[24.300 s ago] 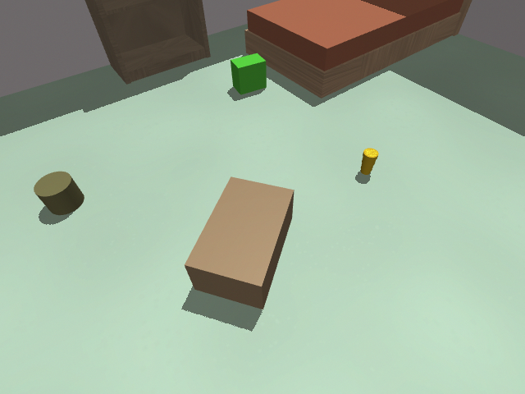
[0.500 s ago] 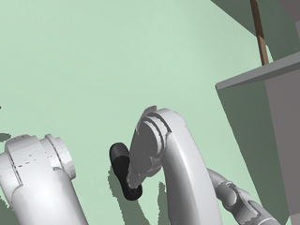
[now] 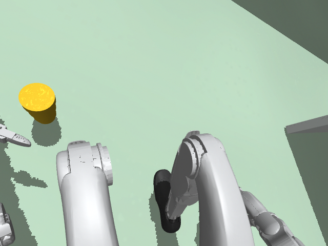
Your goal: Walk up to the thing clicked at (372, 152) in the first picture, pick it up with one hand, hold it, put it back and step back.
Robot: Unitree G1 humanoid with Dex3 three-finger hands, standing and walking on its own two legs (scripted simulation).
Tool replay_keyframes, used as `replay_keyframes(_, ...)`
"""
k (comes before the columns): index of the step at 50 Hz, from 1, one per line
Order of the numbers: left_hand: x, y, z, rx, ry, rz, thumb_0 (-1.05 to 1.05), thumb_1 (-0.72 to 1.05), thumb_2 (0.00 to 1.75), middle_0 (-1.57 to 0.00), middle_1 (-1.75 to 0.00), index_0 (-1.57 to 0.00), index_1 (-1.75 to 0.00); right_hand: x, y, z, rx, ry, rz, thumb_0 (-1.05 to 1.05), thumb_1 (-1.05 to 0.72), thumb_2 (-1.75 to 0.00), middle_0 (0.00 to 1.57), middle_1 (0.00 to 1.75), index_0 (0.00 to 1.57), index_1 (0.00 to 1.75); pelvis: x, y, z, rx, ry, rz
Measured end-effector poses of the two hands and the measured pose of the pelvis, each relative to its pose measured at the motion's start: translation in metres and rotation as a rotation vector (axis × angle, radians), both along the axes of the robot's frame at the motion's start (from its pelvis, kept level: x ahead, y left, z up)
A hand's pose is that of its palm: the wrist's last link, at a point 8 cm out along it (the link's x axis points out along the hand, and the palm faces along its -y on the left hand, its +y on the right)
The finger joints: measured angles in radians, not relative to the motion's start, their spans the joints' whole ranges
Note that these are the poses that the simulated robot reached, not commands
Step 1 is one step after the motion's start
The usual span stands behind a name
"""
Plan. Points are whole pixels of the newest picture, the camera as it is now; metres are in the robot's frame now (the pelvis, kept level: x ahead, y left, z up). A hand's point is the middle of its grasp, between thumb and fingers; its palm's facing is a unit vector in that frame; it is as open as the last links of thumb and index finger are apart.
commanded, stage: home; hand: left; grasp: from the side
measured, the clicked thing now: (42, 107) +0.45 +0.28 -0.25
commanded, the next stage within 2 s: none
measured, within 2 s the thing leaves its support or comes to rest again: neither
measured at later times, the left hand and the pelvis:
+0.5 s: hand out of the picture +0.29 +0.32 +0.04, palm faces +0.21 -0.87 -0.45, open 17.3 cm; pelvis +0.03 -0.02 +0.15, yaw +9 degrees
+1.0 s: hand out of the picture +0.26 +0.24 +0.26, palm faces +0.30 -0.89 -0.35, open 17.4 cm; pelvis +0.09 -0.02 +0.35, yaw +12 degrees
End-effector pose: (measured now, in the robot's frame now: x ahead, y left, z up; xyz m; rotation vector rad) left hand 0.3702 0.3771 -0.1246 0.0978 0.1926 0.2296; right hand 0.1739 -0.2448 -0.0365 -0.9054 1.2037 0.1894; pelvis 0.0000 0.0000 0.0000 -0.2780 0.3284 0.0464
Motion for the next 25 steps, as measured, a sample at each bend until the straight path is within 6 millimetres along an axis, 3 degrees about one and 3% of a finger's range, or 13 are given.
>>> replay_keyframes(4,-0.006,0.013,0.023,0.066,0.056,0.023,-0.02,-0.59,0.07,-0.08,-0.06,-0.08,-0.07,0.008,0.007,0.002,0.054,-0.042,-0.071,0.0,-0.94,-0.91,0.2,0.3,0.21,0.31,0.003,-0.003,0.012,0.022,0.047,0.011)
replay_keyframes(10,-0.024,0.057,0.093,0.229,0.127,0.133,-0.02,-0.57,0.06,-0.08,-0.06,-0.07,-0.07,0.011,0.007,0.001,0.138,-0.046,-0.183,0.0,-0.93,-0.91,0.2,0.3,0.21,0.31,0.011,-0.004,0.035,0.052,0.142,0.035)
replay_keyframes(13,-0.042,0.065,0.122,0.281,0.209,0.161,-0.02,-0.56,0.06,-0.07,-0.06,-0.06,-0.07,0.012,0.005,-0.003,0.186,-0.034,-0.245,0.0,-0.91,-0.9,0.2,0.3,0.21,0.31,0.015,-0.003,0.047,0.072,0.188,0.046)
replay_keyframes(16,-0.063,0.054,0.139,0.299,0.319,0.159,-0.01,-0.55,0.06,-0.06,-0.06,-0.06,-0.07,0.015,0.005,-0.002,0.233,-0.03,-0.298,0.0,-0.91,-0.9,0.2,0.3,0.21,0.31,0.017,-0.004,0.064,0.097,0.22,0.052)
replay_keyframes(19,-0.083,0.03,0.153,0.288,0.404,0.146,-0.01,-0.54,0.06,-0.06,-0.06,-0.06,-0.07,0.023,0.007,0.009,0.272,-0.04,-0.332,0.0,-0.9,-0.9,0.2,0.3,0.21,0.31,0.018,-0.007,0.086,0.119,0.237,0.057)
replay_keyframes(25,-0.109,-0.019,0.198,0.234,0.496,0.143,-0.01,-0.52,0.07,-0.07,-0.07,-0.06,-0.07,0.051,0.012,0.066,0.318,-0.127,-0.345,0.0,-0.9,-0.9,0.2,0.3,0.21,0.31,0.026,-0.016,0.145,0.157,0.245,0.069)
